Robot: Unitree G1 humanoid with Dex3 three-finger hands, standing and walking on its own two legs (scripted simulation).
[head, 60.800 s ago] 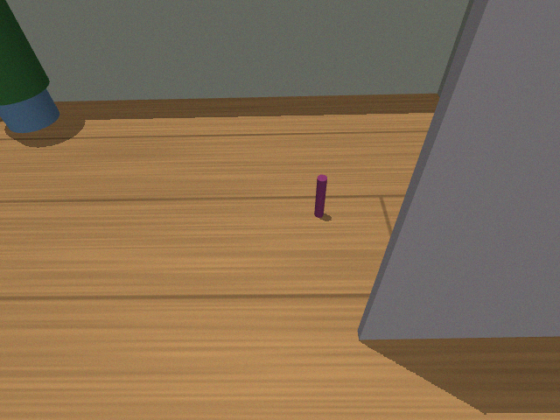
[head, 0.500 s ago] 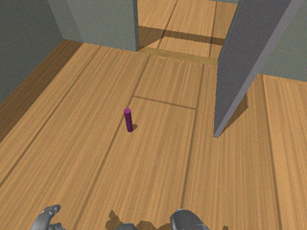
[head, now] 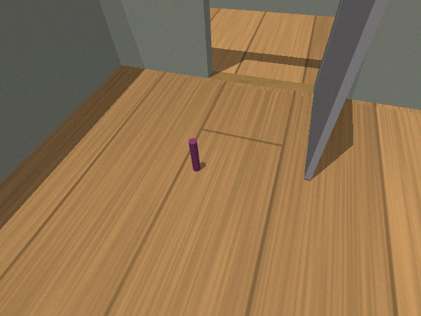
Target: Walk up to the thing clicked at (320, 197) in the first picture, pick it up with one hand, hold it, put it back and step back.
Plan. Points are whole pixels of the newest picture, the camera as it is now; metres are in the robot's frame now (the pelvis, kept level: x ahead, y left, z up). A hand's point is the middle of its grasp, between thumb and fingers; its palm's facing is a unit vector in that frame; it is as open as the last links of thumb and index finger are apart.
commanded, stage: step back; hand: left
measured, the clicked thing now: (194, 155) +1.01 +0.18 -0.63
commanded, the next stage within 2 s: stand in 0.90 s
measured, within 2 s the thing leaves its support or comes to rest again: neither
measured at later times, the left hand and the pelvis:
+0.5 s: hand out of the picture +0.03 +0.28 -0.14, palm faces +0.06 -0.93 -0.36, open 7.4 cm; pelvis -0.01 +0.02 +0.01, yaw +2 degrees
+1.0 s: hand (92, 314) +0.15 +0.28 -0.12, palm faces +0.00 -0.93 -0.36, open 7.4 cm; pelvis +0.03 +0.03 +0.02, yaw +0 degrees
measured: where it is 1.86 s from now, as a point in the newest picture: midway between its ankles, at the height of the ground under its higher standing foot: outside the picture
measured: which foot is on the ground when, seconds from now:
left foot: up 0.00-0.00, down 0.02-1.00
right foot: down 0.00-1.00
